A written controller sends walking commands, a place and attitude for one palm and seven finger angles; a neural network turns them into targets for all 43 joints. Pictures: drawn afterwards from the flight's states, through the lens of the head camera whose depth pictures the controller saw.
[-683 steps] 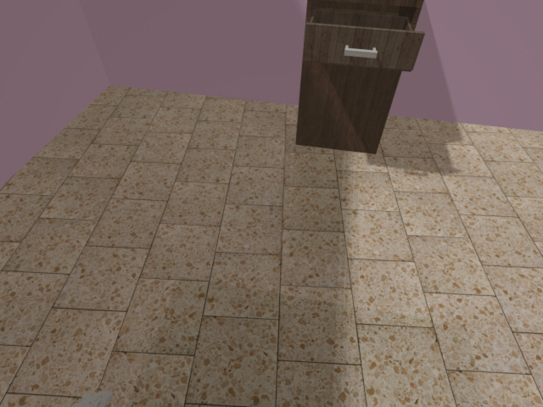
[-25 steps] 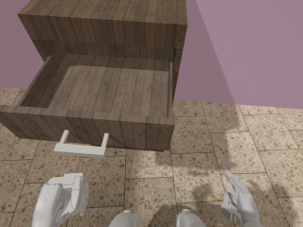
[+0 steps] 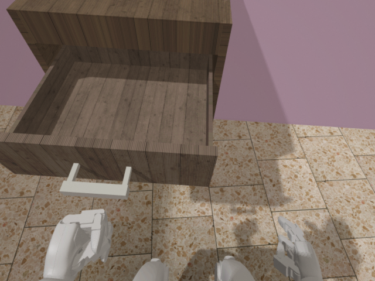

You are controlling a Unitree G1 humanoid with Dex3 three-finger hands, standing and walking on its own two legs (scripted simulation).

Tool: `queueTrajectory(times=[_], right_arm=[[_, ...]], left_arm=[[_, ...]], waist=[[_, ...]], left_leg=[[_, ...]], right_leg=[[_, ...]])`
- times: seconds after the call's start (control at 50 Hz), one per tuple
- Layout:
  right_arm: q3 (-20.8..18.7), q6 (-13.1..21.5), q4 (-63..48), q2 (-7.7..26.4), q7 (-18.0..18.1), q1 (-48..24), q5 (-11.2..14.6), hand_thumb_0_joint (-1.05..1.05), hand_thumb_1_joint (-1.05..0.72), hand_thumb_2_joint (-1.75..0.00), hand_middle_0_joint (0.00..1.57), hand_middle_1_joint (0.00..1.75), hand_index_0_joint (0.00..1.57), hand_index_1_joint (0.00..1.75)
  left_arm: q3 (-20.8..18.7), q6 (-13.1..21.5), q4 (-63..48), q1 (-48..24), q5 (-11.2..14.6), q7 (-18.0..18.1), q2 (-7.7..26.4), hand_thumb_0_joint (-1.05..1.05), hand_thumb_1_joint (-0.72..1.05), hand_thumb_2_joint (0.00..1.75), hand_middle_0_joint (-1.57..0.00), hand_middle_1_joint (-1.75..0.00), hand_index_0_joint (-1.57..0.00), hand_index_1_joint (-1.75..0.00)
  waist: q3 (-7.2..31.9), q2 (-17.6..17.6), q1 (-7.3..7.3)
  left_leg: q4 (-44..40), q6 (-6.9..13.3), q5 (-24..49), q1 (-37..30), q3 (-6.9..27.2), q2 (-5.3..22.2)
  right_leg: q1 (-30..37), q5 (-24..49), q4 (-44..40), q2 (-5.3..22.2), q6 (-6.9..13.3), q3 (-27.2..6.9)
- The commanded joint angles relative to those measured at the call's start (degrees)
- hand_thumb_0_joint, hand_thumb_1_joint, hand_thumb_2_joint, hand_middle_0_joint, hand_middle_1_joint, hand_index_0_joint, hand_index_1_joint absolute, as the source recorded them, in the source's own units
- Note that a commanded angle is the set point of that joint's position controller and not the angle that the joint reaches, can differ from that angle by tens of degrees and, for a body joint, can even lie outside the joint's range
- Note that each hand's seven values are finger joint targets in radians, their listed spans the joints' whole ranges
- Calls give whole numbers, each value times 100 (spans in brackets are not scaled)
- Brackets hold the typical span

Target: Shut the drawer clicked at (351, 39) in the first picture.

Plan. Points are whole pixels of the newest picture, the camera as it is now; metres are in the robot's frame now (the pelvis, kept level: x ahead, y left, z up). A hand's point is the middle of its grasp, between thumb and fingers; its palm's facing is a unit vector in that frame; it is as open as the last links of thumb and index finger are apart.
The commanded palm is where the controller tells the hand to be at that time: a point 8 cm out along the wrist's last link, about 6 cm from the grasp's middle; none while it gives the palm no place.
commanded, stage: bring the fist close to the handle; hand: left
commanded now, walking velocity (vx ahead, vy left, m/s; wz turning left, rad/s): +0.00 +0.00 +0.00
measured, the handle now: (98, 180) +0.30 +0.19 +0.05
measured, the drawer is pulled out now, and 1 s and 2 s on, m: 0.29 0.26 0.12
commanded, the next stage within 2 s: push the drawer shut in 0.08 s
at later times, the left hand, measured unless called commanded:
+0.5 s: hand (109, 227) +0.22 +0.15 +0.05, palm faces -0.04 -1.00 -0.05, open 3.3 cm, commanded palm +0.20 +0.21 +0.05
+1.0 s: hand (115, 206) +0.25 +0.15 +0.04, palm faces -0.05 -1.00 -0.06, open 2.9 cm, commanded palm +0.26 +0.20 +0.05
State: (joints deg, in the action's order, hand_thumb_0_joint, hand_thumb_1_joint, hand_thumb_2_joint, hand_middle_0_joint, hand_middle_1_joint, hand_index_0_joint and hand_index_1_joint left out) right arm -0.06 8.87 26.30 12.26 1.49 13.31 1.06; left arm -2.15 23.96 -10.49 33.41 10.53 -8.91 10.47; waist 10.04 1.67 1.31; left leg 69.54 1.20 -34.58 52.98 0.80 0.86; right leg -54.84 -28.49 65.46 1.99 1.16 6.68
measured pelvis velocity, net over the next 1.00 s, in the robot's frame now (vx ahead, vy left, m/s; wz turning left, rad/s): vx -0.02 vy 0.00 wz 0.02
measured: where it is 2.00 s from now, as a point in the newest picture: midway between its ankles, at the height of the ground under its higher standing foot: outside the picture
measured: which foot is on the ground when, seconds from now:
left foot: down 0.00-1.00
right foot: down 0.00-1.00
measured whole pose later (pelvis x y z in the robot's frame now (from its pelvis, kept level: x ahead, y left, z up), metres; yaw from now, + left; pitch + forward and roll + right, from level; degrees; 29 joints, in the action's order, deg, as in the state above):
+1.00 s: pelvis -0.02 +0.00 +0.00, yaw +1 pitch +18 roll -3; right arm 2.2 8.9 29.4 14.5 2.1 12.3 0.8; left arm -1.6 21.7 3.4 9.0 9.3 -7.0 12.6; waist 8.5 1.9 0.9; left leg 70.4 1.2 -32.4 55.9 2.0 -0.2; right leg -56.8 -26.8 65.9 3.1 1.3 7.7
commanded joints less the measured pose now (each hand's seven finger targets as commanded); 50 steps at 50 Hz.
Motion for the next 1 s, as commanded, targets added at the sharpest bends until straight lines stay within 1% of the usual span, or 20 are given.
queueTrajectory(times=[0.0,0.04,0.1,0.12,0.16,0.24,0.32,0.4,0.44,0.5,0.52,0.64,0.66,0.72,0.78,0.84,0.9,0.92,0.94,0.98], right_arm=[[-311,289,-979,758,43,-261,31,0,-90,-90,20,30,20,30],[-295,278,-1012,722,45,-227,15,0,-90,-90,20,30,20,30],[-284,301,-1004,704,33,-213,22,0,-90,-90,20,30,20,30],[-288,284,-983,715,41,-227,19,0,-90,-90,20,30,20,30],[-297,256,-972,725,37,-201,29,0,-90,-90,20,30,20,30],[-268,235,-958,780,57,-192,19,0,-90,-90,20,30,20,30],[-254,230,-985,812,91,-211,22,0,-90,-90,20,30,20,30],[-207,280,-974,789,72,-147,7,0,-90,-90,20,30,20,30],[-207,269,-930,805,66,-110,6,0,-90,-90,20,30,20,30],[-194,275,-911,848,34,-124,6,0,-90,-90,20,30,20,30],[-201,242,-888,858,39,-119,3,0,-90,-90,20,30,20,30],[-188,237,-855,924,45,-46,-4,0,-90,-90,20,30,20,30],[-175,257,-853,925,43,-57,-4,0,-90,-90,20,30,20,30],[-162,277,-740,970,68,-46,-16,0,-90,-90,20,30,20,30],[-152,324,-644,978,88,-87,-11,0,-90,-90,20,30,20,30],[-151,333,-555,1010,101,-75,-4,0,-90,-90,20,30,20,30],[-140,318,-519,1021,104,-101,13,0,-90,-90,20,30,20,30],[-126,305,-481,1036,112,-105,22,0,-90,-90,20,30,20,30],[-116,298,-474,1021,106,-128,21,0,-90,-90,20,30,20,30],[-109,269,-448,1033,118,-134,33,0,-90,-90,20,30,20,30]], left_arm=[[-319,405,-1138,53,44,50,502,0,90,90,-140,-160,-140,-160],[-376,470,-1351,139,50,82,572,0,90,90,-140,-160,-140,-160],[-258,552,-1481,159,106,73,462,0,90,90,-140,-160,-140,-160],[-325,513,-1396,181,93,98,524,0,90,90,-140,-160,-140,-160],[-260,469,-1216,210,99,74,410,0,90,90,-140,-160,-140,-160],[-246,334,-1039,-220,47,29,472,0,90,90,-140,-160,-140,-160],[-439,266,-1059,-471,69,51,659,0,90,90,-140,-160,-140,-160],[-337,317,-1222,-737,119,111,561,0,90,90,-140,-160,-140,-160],[-397,278,-1036,-822,100,155,584,0,90,90,-140,-160,-140,-160],[-234,196,-824,-1002,75,155,482,0,90,90,-140,-160,-140,-160],[-334,119,-587,-965,41,175,564,0,90,90,-140,-160,-140,-160],[-312,114,-577,-1673,-21,212,633,0,90,90,-140,-160,-140,-160],[-179,145,-581,-1835,-23,209,536,0,90,90,-140,-160,-140,-160],[-300,225,-406,-2356,-26,246,685,0,90,90,-140,-160,-140,-160],[-35,280,-261,-3055,-69,228,499,0,90,90,-140,-160,-140,-160],[-108,222,-100,-3335,-96,227,623,0,90,90,-140,-160,-140,-160],[10,68,66,-3711,-106,213,564,0,90,90,-140,-160,-140,-160],[17,12,149,-3862,-117,222,589,0,90,90,-140,-160,-140,-160],[76,-42,225,-3956,-112,214,517,0,90,90,-140,-160,-140,-160],[-37,-126,403,-4142,-99,233,608,0,90,90,-140,-160,-140,-160]], waist=[[1029,-37,1],[1226,145,-72],[1282,259,-56],[1246,221,-36],[1097,20,23],[1005,-37,120],[1113,12,68],[1305,259,40],[1299,106,72],[1180,148,124],[1084,17,120],[1176,38,185],[1113,113,229],[1023,24,278],[1090,106,387],[1275,227,339],[1360,217,348],[1314,182,387],[1347,186,370],[1368,18,357]], left_leg=[[-1054,-32,1604,-282,174,-105],[-1054,-34,1776,-390,145,-119],[-1023,-50,1977,-485,157,-113],[-997,-39,2011,-450,169,-98],[-1003,-44,1889,-374,181,-96],[-935,-20,1651,-229,182,-109],[-958,-15,1638,-234,179,-114],[-1045,-42,1817,-441,186,-123],[-1048,-39,1862,-432,192,-107],[-1077,-41,1697,-378,181,-115],[-1081,-30,1639,-280,172,-111],[-1121,-28,1622,-381,197,-105],[-1121,-30,1555,-395,203,-110],[-1105,-22,1338,-279,230,-109],[-1092,-7,1077,-347,265,-117],[-1148,-14,1083,-455,288,-125],[-1226,-12,1014,-519,307,-131],[-1253,-7,1010,-542,338,-126],[-1261,4,946,-515,309,-145],[-1293,11,868,-470,294,-147]], right_leg=[[1194,860,-771,-155,63,-315],[1318,1014,-742,-149,84,-331],[1300,1196,-700,-156,83,-308],[1256,1225,-691,-174,81,-299],[1217,1142,-730,-180,61,-274],[1116,942,-764,-165,53,-325],[1184,905,-784,-163,63,-350],[1279,1042,-777,-150,75,-329],[1279,1100,-786,-166,64,-308],[1218,964,-849,-150,51,-325],[1238,903,-883,-156,55,-334],[1180,891,-877,-145,50,-331],[1096,820,-885,-136,49,-327],[984,565,-914,-143,51,-346],[787,356,-900,-125,31,-354],[832,388,-893,-112,46,-359],[881,364,-940,-96,33,-352],[850,371,-960,-103,39,-345],[913,325,-999,-89,29,-367],[1013,256,-1065,-87,16,-395]])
